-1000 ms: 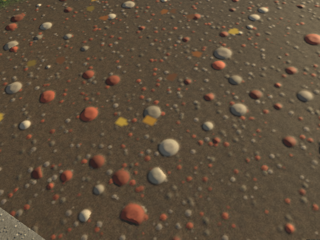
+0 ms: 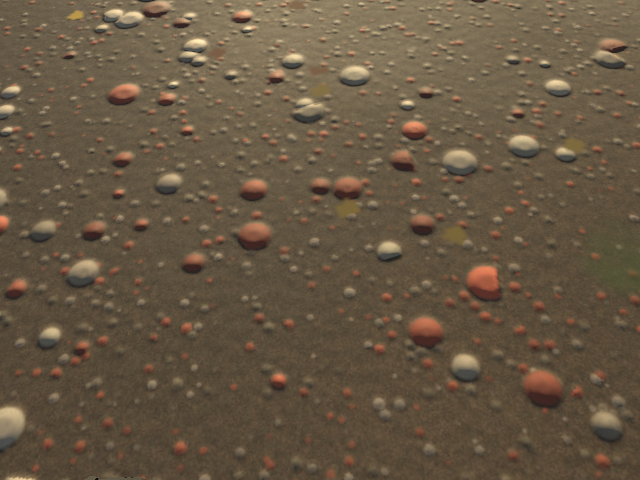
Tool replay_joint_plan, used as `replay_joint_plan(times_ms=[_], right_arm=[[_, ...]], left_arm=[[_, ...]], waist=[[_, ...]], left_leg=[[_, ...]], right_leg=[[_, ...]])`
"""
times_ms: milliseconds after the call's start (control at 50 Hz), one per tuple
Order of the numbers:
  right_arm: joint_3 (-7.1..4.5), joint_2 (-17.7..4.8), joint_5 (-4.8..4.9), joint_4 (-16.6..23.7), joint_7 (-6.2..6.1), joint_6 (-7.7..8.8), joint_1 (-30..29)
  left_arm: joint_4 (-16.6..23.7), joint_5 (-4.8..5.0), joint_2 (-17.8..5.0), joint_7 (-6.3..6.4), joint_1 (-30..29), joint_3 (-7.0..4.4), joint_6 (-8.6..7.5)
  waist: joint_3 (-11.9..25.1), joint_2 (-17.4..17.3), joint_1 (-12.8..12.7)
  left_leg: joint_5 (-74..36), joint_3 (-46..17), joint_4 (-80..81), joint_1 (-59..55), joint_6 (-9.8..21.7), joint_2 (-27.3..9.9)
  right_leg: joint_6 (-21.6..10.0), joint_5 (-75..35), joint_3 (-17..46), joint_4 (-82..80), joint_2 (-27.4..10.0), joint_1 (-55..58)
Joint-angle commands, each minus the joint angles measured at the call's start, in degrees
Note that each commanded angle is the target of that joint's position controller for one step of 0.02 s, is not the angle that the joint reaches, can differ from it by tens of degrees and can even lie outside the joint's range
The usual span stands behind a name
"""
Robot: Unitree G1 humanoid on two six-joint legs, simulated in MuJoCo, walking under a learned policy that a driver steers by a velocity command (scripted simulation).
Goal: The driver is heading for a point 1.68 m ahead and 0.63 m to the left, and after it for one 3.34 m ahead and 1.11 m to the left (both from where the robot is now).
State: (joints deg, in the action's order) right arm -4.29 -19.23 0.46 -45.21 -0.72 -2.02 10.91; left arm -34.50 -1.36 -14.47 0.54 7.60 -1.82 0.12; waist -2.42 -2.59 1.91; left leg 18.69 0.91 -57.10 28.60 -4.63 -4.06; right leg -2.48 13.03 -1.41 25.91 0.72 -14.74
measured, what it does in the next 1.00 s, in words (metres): steps on the spot, turning left: left foot, then right foot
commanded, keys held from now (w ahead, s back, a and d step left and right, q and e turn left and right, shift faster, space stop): q+shift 0.60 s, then shift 0.34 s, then w+shift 0.06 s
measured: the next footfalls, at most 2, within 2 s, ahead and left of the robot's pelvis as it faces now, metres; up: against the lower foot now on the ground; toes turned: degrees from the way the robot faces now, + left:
left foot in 0.34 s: +0.01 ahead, +0.14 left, +0.00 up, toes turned +20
right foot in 0.88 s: +0.18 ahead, -0.01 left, +0.00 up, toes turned +42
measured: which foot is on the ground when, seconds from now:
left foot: up 0.00-0.32, down 0.34-0.90, up 0.92-1.00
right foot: down 0.00-0.34, up 0.36-0.86, down 0.88-1.00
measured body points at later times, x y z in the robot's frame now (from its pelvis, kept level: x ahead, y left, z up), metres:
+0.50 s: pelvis +0.00 +0.06 +0.00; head +0.05 +0.11 +0.44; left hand +0.07 +0.39 -0.11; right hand +0.24 -0.17 -0.08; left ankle -0.03 +0.13 -0.74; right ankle +0.04 -0.10 -0.65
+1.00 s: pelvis +0.07 +0.06 +0.00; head +0.10 +0.06 +0.44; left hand +0.02 +0.36 -0.10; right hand +0.38 -0.04 -0.09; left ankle -0.05 +0.12 -0.71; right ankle +0.15 -0.04 -0.74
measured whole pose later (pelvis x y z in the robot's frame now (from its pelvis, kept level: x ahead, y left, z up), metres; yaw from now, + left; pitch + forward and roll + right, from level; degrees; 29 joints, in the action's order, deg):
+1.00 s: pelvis +0.07 +0.06 +0.00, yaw +39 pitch +2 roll -1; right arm -2.1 -17.4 0.1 -34.8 -1.3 -2.3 8.7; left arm -41.1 -0.2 -15.5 -0.3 9.2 -3.0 -2.4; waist -0.9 -2.1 -0.9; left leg 31.5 -10.1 -47.9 18.4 -2.4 5.6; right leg -1.0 14.3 2.1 27.5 1.9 -15.0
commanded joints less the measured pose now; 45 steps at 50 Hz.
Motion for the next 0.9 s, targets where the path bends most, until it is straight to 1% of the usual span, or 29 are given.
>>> replay_joint_plan(times_ms=[20,40,60,80,120,160,200,240,280,300,320,340,360,380,400,420,440,460,500,560,600,620,680,760,820,840,860,880,900], right_arm=[[0.09,-3.1,0.41,4.0,0.1,0.12,-1.5],[-0.27,-4.6,0.57,5.1,0.13,-0.04,-2.4],[-0.59,-5.7,0.81,5.9,0.16,-0.2,-2.8],[-0.77,-5.9,0.98,6.6,0.22,-0.39,-2.9],[-0.8,-4.8,0.96,7.6,0.43,-0.8,-3.0],[-0.71,-3.4,0.81,8.4,0.81,-1.06,-2.7],[-0.7,-2.6,0.94,9.3,1.34,-1.19,-2.2],[-0.87,-2.4,1.23,10.3,1.97,-1.41,-2.0],[-1.2,-2.5,1.43,11.3,2.67,-1.99,-1.3],[-1.48,-2.5,1.45,11.4,2.91,-2.32,0.1],[-2.11,-3.3,1.35,10.9,2.59,-2.47,2.6],[-3.94,-8.2,1.15,10.4,1.47,-2.32,6.5],[-5.98,-17.2,0.53,11.5,0.39,-1.72,8.6],[-4.98,-15.0,-1.68,12.9,1.29,0.15,9.2],[-4.37,-13.2,-1.4,12.9,1.54,1.5,6.8],[-4.15,-11.9,0.01,12.8,0.99,2.05,3.9],[-3.55,-10.2,1.27,13.3,0.43,1.8,1.2],[-3.13,-9.6,1.56,14.1,-0.22,1.37,-0.9],[-3.07,-9.8,0.89,14.9,-0.96,0.88,-1.2],[-3.34,-10.7,1.12,14.9,-1.49,0.57,0.1],[-3.48,-11.0,1.18,15.3,-1.77,0.22,-0.1],[-3.32,-10.8,1.0,15.5,-1.89,0.05,-0.9],[-2.65,-9.6,0.27,15.8,-1.81,-0.24,-1.1],[-1.74,-8.7,-0.44,15.9,-1.17,-0.55,-1.5],[-1.18,-8.0,-0.16,15.9,-0.92,-0.65,-2.9],[-0.94,-7.5,0.16,15.9,-0.93,-0.63,-3.9],[-0.61,-6.7,0.53,15.9,-0.95,-0.49,-4.9],[-0.2,-5.4,0.07,15.6,-0.92,-0.03,-3.8],[0.42,-3.5,-1.71,15.3,-0.74,0.61,0.0]], left_arm=[[1.7,-0.93,-7.9,0.63,-1.9,-2.1,-1.35],[1.0,-0.72,-10.3,0.82,-1.1,-2.93,-0.94],[0.5,-0.39,-11.7,0.98,-0.3,-3.51,-0.49],[0.1,-0.09,-11.6,1.08,0.2,-3.66,-0.18],[-0.4,0.26,-10.7,1.17,-0.1,-3.66,0.01],[-0.6,0.26,-10.4,1.15,-1.1,-3.9,-0.03],[-0.5,0.31,-10.6,1.03,-2.2,-4.32,0.05],[-0.7,0.78,-11.3,0.86,-2.6,-4.83,0.22],[-0.9,1.82,-12.0,0.5,-3.0,-5.34,0.32],[-1.0,2.48,-12.1,0.3,-3.6,-5.52,0.35],[-1.9,2.99,-11.3,0.1,-2.7,-5.57,0.3],[-2.6,2.35,-9.5,-0.2,-0.5,-5.29,-0.1],[1.4,-0.68,-5.5,-0.27,-4.3,-3.81,-0.61],[2.5,-0.74,-7.1,0.04,-8.6,-3.97,-0.92],[2.5,0.77,-9.1,0.17,-9.5,-4.5,-0.97],[2.0,1.19,-9.3,0.51,-8.7,-4.66,-1.12],[1.4,0.68,-9.9,1.0,-7.9,-4.87,-1.1],[1.1,0.37,-10.3,1.27,-7.0,-5.08,-1.06],[0.1,0.51,-9.1,0.97,-5.2,-4.71,-1.21],[-0.4,1.03,-8.0,1.01,-5.8,-4.22,-1.26],[-0.4,1.22,-8.0,1.01,-6.5,-4.2,-1.26],[-0.9,1.32,-8.3,0.91,-6.0,-4.23,-1.21],[-1.4,1.37,-8.3,0.47,-6.5,-4.14,-1.22],[-1.0,1.49,-8.7,-0.19,-6.9,-4.1,-1.84],[-1.0,1.78,-8.9,-0.84,-5.7,-4.08,-2.46],[-1.3,1.77,-8.6,-1.07,-4.5,-4.05,-2.71],[-1.7,1.45,-8.1,-1.23,-2.8,-3.97,-3.02],[-1.6,0.64,-8.9,-1.13,-2.2,-3.98,-3.29],[-0.7,-0.33,-12.6,-0.76,-2.0,-4.37,-3.29]], waist=[[6.0,11.3,-2.2],[4.7,11.7,-3.0],[3.5,11.5,-3.6],[2.5,10.7,-4.0],[1.4,9.3,-4.1],[2.2,8.4,-3.7],[4.1,8.1,-3.2],[5.9,8.5,-3.0],[7.1,9.2,-2.2],[7.7,9.2,-0.9],[8.3,8.0,0.4],[9.3,0.1,1.4],[8.9,-18.7,0.8],[15.2,-11.7,4.1],[12.5,-5.6,2.8],[9.4,-2.3,0.6],[7.7,-0.5,-0.8],[7.4,-1.3,-2.0],[8.8,-1.8,-2.6],[8.7,-2.2,-1.9],[8.2,-3.7,-1.7],[8.2,-4.4,-1.8],[8.2,-6.0,-0.4],[8.0,-6.7,0.6],[7.4,-6.9,0.2],[7.2,-6.7,-0.9],[7.0,-6.1,-2.5],[7.4,-3.9,-2.7],[9.5,5.9,0.0]], left_leg=[[-0.9,-1.6,7.5,-5.4,0.0,-0.6],[1.0,-1.1,7.1,-3.6,0.1,-0.4],[3.1,-0.9,6.1,-1.3,0.2,-0.6],[4.5,-1.2,5.2,0.9,0.4,-1.1],[6.3,-1.5,4.2,3.8,0.5,-2.1],[7.2,-0.7,4.6,3.6,0.6,-2.5],[7.1,0.9,6.8,1.2,1.0,-2.1],[6.2,2.8,10.4,-1.4,1.9,-1.1],[3.6,4.5,16.3,-4.8,3.4,0.0],[-0.2,5.7,21.4,-8.3,4.6,1.1],[-6.8,5.8,27.8,-14.3,6.4,2.8],[-23.6,-2.1,32.5,-24.9,10.1,0.3],[-51.9,-26.2,32.2,-36.8,20.1,-14.4],[-47.8,-32.9,34.9,-35.5,27.9,-18.8],[-42.0,-28.2,36.1,-34.0,26.1,-16.3],[-36.6,-24.5,36.1,-32.0,22.7,-12.7],[-34.7,-22.6,36.0,-30.6,20.3,-10.9],[-35.2,-21.2,36.1,-27.9,19.2,-9.3],[-37.7,-20.3,35.8,-26.9,18.7,-7.3],[-34.7,-21.9,35.3,-26.9,17.9,-5.6],[-30.4,-24.1,34.9,-25.7,17.2,-4.8],[-28.7,-23.9,34.5,-25.3,16.8,-4.7],[-28.2,-24.8,32.8,-22.8,16.1,-4.4],[-35.4,-27.6,30.1,-22.7,16.8,-5.3],[-38.2,-29.3,28.7,-22.7,16.7,-4.6],[-36.8,-29.4,28.2,-22.0,15.9,-3.6],[-32.8,-29.0,28.0,-20.5,14.3,-2.1],[-25.3,-27.8,27.4,-18.1,11.6,-0.1],[-10.2,-22.1,20.9,-14.6,8.4,5.0]], right_leg=[[-9.3,-18.2,5.0,-8.2,-14.0,3.9],[-10.3,-15.7,6.5,-8.8,-15.7,4.7],[-11.2,-13.2,8.0,-9.3,-17.3,5.5],[-11.9,-11.1,9.2,-9.6,-18.7,6.4],[-12.4,-10.9,9.9,-9.7,-20.5,8.3],[-12.3,-15.8,8.0,-8.7,-20.9,9.5],[-11.7,-22.4,5.1,-6.9,-20.8,10.6],[-10.6,-27.0,2.5,-4.8,-20.9,12.0],[-8.6,-28.3,-0.1,-1.8,-21.0,12.7],[-6.7,-27.3,-2.3,0.9,-20.3,11.7],[-3.5,-23.8,-5.6,6.0,-18.5,8.6],[1.4,-14.3,-9.4,17.3,-13.5,-0.8],[7.6,22.5,-10.2,35.9,-3.2,-23.2],[7.8,29.0,2.9,45.2,0.0,-27.3],[6.7,25.0,5.7,47.3,-1.2,-28.6],[6.0,19.3,6.5,45.0,-2.0,-29.5],[5.9,15.0,6.8,42.1,-2.6,-29.8],[6.2,11.8,7.1,40.3,-2.4,-27.1],[7.1,7.6,6.9,38.3,-0.3,-23.8],[8.1,5.2,7.7,30.6,1.8,-22.7],[8.5,4.3,8.5,26.3,2.8,-21.8],[8.6,3.4,8.4,24.7,2.6,-21.0],[8.6,2.8,7.8,21.3,1.9,-17.1],[7.3,6.1,6.8,18.1,1.0,-13.6],[6.0,6.6,5.7,11.8,0.6,-9.2],[5.4,3.5,5.3,6.7,0.6,-6.1],[4.5,-4.4,5.1,-1.1,0.4,-1.0],[3.2,-15.6,8.3,-5.2,-2.8,5.0],[-0.6,-31.5,16.9,-4.6,-11.6,10.8]])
